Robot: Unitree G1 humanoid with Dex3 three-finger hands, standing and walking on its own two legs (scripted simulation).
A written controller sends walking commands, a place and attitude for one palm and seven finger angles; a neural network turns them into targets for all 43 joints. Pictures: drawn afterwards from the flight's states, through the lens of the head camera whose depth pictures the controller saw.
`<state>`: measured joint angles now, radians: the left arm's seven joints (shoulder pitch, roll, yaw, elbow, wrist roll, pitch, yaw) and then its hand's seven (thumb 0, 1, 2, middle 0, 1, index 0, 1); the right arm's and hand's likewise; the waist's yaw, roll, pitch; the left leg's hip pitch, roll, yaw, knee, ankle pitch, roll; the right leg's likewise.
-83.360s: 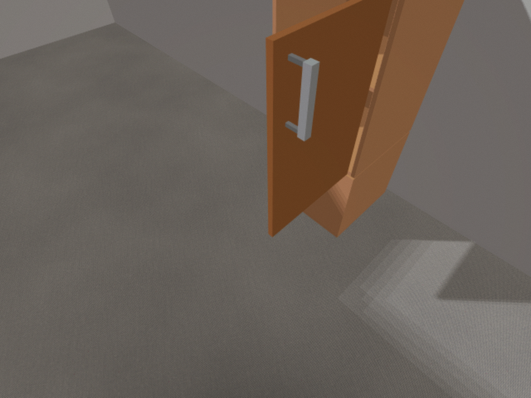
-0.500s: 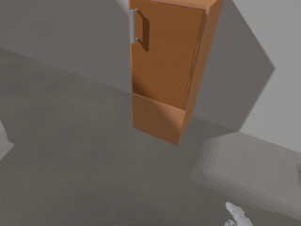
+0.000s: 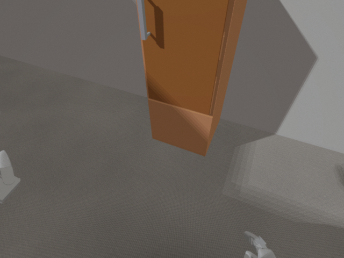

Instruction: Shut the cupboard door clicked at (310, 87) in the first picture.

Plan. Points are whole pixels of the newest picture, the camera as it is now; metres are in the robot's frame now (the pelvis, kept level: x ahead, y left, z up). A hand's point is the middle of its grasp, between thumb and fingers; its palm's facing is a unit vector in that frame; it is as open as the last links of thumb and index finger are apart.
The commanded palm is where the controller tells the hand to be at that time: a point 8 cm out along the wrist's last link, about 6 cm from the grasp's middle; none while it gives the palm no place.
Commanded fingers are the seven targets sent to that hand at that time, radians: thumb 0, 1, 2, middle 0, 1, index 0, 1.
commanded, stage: stop stepping back and stand still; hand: left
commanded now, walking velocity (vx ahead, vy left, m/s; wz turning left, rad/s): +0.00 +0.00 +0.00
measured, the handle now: (144, 18) +1.01 +0.17 +0.14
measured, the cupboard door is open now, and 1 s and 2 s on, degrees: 0 0 0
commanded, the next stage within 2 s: let the arm hang, fingers relaxed in 0.34 s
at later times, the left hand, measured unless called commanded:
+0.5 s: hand (39, 176) +0.25 +0.28 +0.11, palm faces +0.29 -0.82 -0.49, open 7.4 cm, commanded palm none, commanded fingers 0.00 0.90 0.90 -0.20 -0.30 -0.20 -0.30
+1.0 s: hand out of the picture -0.05 +0.21 -0.16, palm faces +0.03 -0.97 -0.22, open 7.2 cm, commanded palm none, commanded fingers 0.00 0.90 0.90 -0.20 -0.30 -0.20 -0.30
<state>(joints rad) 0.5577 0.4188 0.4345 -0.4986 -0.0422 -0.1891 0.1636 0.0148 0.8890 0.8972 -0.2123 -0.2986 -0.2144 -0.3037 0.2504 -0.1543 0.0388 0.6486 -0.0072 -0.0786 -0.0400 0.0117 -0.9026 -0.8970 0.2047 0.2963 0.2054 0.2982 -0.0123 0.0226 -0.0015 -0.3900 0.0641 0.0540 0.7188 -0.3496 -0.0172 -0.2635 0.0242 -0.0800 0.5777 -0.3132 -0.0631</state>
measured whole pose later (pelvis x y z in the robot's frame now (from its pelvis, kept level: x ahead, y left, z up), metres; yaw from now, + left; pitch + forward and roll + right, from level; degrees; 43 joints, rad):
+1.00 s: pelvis +0.00 +0.03 +0.01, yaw +0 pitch -1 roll -1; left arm 0.35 0.18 0.00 1.14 0.01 0.02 0.02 0.00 0.94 0.90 -0.20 -0.30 -0.20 -0.30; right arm 0.33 -0.16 0.01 1.10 -0.01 0.04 -0.02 0.01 -0.91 -0.90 0.20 0.30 0.20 0.30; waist 0.00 0.02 0.05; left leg -0.22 0.01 0.06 0.42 -0.18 0.02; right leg -0.15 0.00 -0.07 0.40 -0.23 -0.02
